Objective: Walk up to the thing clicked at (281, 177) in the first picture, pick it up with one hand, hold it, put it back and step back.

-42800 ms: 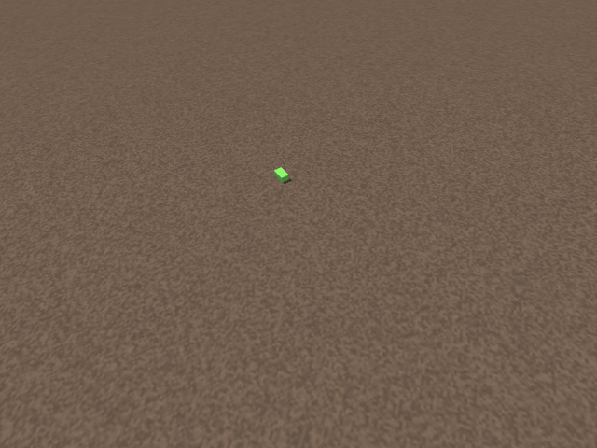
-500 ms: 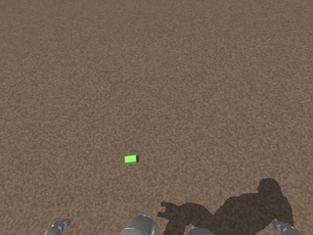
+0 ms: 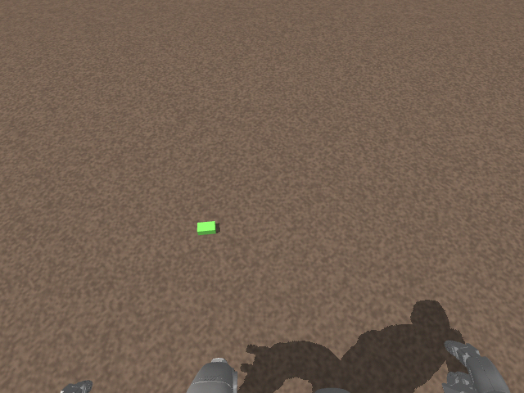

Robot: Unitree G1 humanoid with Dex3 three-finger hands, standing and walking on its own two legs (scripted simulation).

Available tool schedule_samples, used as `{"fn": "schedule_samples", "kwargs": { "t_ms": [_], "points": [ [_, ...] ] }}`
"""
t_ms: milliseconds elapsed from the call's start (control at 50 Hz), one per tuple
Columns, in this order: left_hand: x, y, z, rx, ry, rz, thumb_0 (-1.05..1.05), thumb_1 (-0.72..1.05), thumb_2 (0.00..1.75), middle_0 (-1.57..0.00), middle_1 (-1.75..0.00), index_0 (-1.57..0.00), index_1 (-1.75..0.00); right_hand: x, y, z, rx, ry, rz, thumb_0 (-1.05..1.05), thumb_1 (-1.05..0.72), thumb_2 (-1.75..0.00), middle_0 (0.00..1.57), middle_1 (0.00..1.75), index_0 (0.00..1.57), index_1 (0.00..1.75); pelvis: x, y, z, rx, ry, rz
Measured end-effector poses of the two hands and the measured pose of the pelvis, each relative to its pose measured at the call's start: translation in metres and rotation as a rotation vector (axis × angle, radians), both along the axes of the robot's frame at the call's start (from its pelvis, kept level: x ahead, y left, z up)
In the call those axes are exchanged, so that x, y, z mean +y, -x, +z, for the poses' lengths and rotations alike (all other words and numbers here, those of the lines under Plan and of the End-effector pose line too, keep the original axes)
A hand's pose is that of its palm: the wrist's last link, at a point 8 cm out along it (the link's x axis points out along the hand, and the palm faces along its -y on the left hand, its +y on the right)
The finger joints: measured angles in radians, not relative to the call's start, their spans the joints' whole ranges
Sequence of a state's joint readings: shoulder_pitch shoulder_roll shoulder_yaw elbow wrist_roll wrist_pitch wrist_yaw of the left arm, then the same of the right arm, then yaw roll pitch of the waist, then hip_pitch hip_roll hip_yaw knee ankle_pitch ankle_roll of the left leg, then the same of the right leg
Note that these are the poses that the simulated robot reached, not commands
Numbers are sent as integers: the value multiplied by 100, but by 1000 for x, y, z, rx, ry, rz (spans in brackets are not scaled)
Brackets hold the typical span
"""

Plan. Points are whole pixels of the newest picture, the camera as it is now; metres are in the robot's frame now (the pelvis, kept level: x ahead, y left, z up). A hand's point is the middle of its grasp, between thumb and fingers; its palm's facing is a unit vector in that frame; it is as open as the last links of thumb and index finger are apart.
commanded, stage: step back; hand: left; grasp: from above
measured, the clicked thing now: (206, 228) +0.77 +0.28 -0.73
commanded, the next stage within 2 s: stand in 1.80 s
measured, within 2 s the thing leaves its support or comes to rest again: neither
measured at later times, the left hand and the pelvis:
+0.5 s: hand out of the picture -0.08 +0.26 -0.13, palm faces +0.06 -0.92 -0.39, open 7.4 cm; pelvis -0.18 -0.02 +0.01, yaw +3 degrees
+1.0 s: hand out of the picture -0.27 +0.24 -0.12, palm faces +0.12 -0.89 -0.43, open 7.4 cm; pelvis -0.30 -0.05 +0.01, yaw +7 degrees
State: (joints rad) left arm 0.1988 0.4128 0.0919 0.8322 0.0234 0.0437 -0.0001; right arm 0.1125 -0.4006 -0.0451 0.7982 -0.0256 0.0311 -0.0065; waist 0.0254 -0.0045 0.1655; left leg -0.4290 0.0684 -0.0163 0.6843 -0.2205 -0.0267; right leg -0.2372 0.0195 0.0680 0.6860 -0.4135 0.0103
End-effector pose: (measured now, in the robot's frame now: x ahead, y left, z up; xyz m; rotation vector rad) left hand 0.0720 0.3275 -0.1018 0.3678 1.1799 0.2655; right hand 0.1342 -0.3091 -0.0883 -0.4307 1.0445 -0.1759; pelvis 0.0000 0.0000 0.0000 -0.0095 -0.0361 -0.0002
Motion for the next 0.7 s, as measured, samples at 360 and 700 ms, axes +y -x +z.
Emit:
{"fn": "schedule_samples", "kwargs": {
  "t_ms": [360, 700],
  "points": [
    [-14, 110, 5, -99, -8, 27, 1, 90, 90, -20, -30, -21, -30, -5, 160, -19, 167, -11, 13, 0, -90, -89, 20, 30, 20, 30, -11, 129, -1, -17, -52, 86],
    [-66, 272, 8, 37, -4, 12, 1, 90, 90, -20, -30, -21, -30, -54, 256, -15, 44, -39, -28, 0, -90, -89, 21, 30, 20, 30, -54, 252, 3, -15, -1, 15]
  ]
}}
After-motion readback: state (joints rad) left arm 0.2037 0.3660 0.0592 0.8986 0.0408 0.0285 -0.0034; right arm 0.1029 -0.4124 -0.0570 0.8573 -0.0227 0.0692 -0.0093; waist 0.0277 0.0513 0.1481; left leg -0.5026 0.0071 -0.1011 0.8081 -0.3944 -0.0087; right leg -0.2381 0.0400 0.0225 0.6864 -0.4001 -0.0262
